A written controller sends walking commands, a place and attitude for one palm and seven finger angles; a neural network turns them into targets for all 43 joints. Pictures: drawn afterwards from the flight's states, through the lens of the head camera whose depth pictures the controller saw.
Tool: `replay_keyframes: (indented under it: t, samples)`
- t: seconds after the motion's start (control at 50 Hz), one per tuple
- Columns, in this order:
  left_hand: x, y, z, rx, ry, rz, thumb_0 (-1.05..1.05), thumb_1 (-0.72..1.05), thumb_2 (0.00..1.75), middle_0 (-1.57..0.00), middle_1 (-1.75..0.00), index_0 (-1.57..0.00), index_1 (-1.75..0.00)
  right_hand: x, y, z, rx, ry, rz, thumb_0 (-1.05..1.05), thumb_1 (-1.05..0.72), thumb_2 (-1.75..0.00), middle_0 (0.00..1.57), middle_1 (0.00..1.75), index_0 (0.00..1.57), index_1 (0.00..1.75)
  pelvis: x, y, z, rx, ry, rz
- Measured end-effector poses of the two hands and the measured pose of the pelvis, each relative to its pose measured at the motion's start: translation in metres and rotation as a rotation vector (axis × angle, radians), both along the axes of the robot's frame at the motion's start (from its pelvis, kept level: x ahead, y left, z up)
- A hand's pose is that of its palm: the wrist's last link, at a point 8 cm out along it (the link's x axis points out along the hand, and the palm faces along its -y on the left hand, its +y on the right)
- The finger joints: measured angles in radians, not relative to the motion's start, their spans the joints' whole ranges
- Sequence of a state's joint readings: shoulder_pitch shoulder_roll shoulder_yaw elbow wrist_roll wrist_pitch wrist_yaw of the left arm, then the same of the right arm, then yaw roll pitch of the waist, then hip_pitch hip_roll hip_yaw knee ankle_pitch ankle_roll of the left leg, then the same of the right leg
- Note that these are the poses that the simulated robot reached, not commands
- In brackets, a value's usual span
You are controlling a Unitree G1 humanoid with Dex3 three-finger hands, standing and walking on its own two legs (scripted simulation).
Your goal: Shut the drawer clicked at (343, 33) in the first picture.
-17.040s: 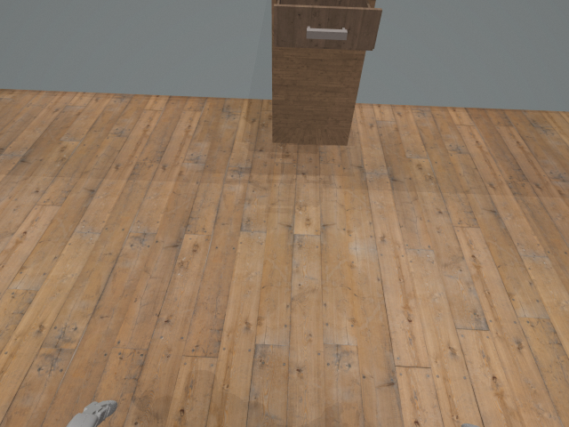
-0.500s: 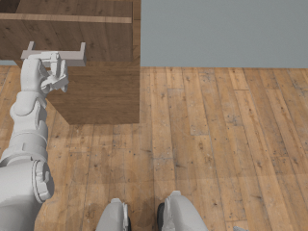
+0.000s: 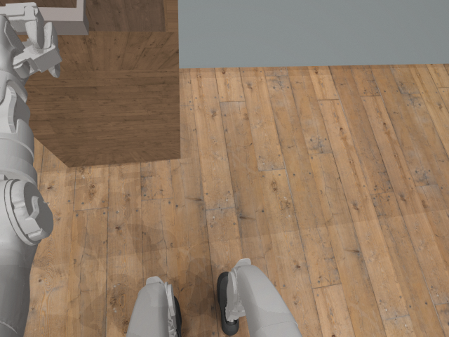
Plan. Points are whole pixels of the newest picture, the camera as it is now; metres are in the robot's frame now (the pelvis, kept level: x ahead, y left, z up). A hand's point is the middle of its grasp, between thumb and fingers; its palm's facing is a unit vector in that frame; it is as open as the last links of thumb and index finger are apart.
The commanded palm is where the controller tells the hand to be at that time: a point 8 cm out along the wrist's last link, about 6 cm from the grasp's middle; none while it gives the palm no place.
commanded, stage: push the drawer shut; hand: left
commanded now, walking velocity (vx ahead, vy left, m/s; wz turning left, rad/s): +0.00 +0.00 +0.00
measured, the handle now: (35, 10) +0.64 +0.23 +0.07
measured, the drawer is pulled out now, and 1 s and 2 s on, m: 0.00 0.00 0.00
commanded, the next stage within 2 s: pull the fist back off the drawer in 0.50 s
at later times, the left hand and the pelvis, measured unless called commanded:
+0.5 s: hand (40, 41) +0.58 +0.22 +0.07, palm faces +0.02 -1.00 -0.04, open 3.2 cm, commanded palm +0.62 +0.21 +0.07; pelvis -0.01 +0.00 -0.01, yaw +1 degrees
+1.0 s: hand (41, 41) +0.57 +0.21 +0.08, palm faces +0.02 -1.00 -0.04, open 3.2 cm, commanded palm +0.58 +0.21 +0.07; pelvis -0.01 +0.00 -0.01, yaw +1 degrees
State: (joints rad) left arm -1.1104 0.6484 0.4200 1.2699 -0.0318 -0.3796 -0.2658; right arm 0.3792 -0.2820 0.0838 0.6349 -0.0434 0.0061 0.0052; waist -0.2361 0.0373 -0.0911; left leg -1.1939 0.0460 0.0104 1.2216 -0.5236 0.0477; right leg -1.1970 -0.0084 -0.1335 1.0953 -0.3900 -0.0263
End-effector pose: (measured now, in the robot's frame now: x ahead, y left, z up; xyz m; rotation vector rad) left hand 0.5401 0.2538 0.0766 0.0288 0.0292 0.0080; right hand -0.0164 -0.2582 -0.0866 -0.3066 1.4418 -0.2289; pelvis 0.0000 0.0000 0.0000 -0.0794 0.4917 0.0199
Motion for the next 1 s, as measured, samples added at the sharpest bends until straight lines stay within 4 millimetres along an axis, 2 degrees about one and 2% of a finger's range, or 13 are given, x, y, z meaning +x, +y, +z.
replay_keyframes:
  t: [0.2,0.42,0.64,1.0]
  samples:
    - [0.009,0.009,-0.001,0.004,0.012,0.008,-0.04,0.59,0.9,-1.4,-1.6,-1.4,-1.6,-0.013,0.012,0.003,0.017,0.07,-0.009,0.0,-0.9,-0.9,0.2,0.3,0.2,0.3,0.004,0.003,0.0,-0.011,0.018,0.01]
    - [0.012,0.015,0.0,0.012,0.011,0.016,-0.03,0.5,0.89,-1.4,-1.6,-1.4,-1.6,-0.013,0.007,0.004,-0.016,0.068,0.019,0.0,-0.9,-0.9,0.2,0.3,0.2,0.3,-0.003,0.002,-0.005,-0.024,0.032,0.029]
    - [0.013,0.016,0.002,0.018,0.019,0.021,-0.01,0.48,0.9,-1.4,-1.6,-1.4,-1.6,-0.018,0.002,0.004,-0.037,0.048,0.033,0.0,-0.9,-0.9,0.2,0.3,0.2,0.3,-0.01,0.001,-0.007,-0.028,0.042,0.032]
    - [0.012,0.014,0.002,0.014,0.018,0.014,-0.01,0.52,0.89,-1.4,-1.6,-1.4,-1.6,-0.032,0.011,0.002,0.0,0.064,0.014,0.0,-0.9,-0.9,0.2,0.3,0.2,0.3,-0.014,0.001,-0.01,-0.027,0.038,0.025]
